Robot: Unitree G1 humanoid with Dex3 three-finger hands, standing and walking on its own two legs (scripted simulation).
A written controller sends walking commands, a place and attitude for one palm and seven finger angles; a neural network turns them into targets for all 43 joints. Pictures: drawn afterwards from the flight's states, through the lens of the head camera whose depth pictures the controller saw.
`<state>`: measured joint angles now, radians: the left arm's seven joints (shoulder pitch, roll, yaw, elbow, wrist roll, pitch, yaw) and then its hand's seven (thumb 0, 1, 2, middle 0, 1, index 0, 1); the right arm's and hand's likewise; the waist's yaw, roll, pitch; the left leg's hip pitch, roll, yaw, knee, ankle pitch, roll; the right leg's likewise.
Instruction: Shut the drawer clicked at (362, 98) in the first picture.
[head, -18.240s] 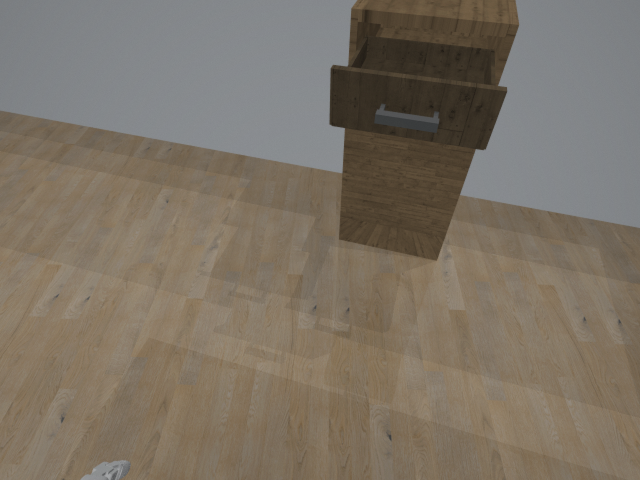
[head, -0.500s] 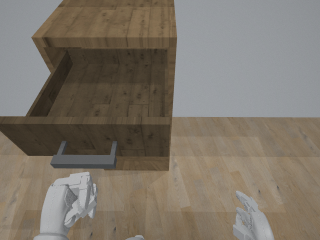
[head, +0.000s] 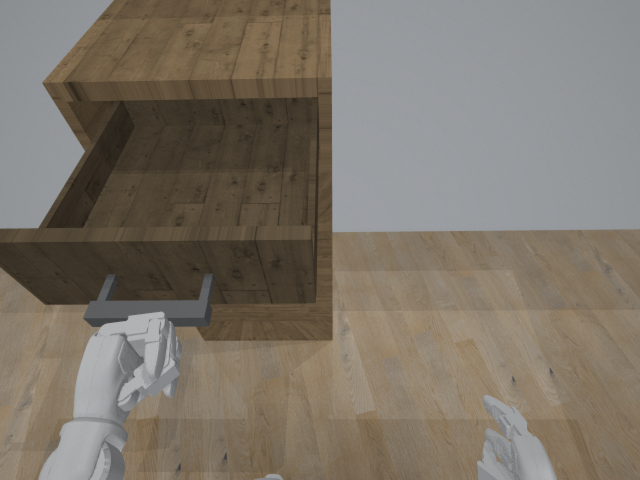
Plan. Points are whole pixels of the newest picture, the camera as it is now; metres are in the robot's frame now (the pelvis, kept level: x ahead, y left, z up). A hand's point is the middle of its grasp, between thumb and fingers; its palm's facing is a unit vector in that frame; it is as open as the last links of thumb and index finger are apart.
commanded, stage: push the drawer shut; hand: left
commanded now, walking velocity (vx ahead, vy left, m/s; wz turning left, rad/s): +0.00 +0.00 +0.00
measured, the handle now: (154, 297) +0.31 +0.21 +0.08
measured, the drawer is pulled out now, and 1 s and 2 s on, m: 0.27 0.14 0.02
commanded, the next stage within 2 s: none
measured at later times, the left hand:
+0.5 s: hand (180, 308) +0.30 +0.18 +0.07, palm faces +0.01 -1.00 -0.04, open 3.1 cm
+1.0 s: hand (193, 264) +0.36 +0.18 +0.07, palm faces +0.03 -1.00 -0.04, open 3.0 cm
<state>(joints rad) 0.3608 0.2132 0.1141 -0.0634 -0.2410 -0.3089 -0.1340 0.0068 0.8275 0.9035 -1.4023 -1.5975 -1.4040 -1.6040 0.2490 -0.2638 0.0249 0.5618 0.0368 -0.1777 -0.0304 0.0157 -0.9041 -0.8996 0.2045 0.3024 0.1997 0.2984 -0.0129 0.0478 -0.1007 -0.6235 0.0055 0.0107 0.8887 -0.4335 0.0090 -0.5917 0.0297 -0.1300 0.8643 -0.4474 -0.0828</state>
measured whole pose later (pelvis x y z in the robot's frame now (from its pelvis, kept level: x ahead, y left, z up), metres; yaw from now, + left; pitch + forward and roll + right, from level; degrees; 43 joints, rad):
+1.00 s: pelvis -0.01 +0.03 +0.01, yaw -2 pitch +10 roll -1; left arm -0.28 0.23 0.16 0.52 -0.18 -0.32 -0.08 -0.01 0.78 0.88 -1.40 -1.60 -1.40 -1.60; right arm 0.26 -0.26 0.03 0.63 0.03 -0.09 -0.02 0.01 -0.90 -0.90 0.20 0.30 0.20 0.30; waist -0.05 0.03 -0.06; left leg -0.62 -0.01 0.05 0.83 -0.39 0.05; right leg -0.60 0.01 -0.09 0.81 -0.39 -0.05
